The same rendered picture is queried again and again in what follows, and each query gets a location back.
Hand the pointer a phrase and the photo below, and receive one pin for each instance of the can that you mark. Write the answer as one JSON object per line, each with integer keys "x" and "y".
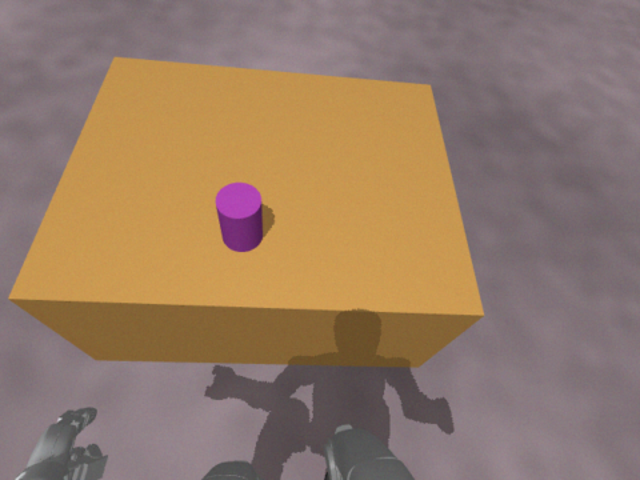
{"x": 239, "y": 208}

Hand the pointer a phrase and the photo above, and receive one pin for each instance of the left robot arm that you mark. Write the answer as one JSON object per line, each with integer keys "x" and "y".
{"x": 47, "y": 470}

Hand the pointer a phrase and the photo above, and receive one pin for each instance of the left robot hand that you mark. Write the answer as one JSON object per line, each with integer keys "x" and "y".
{"x": 57, "y": 441}

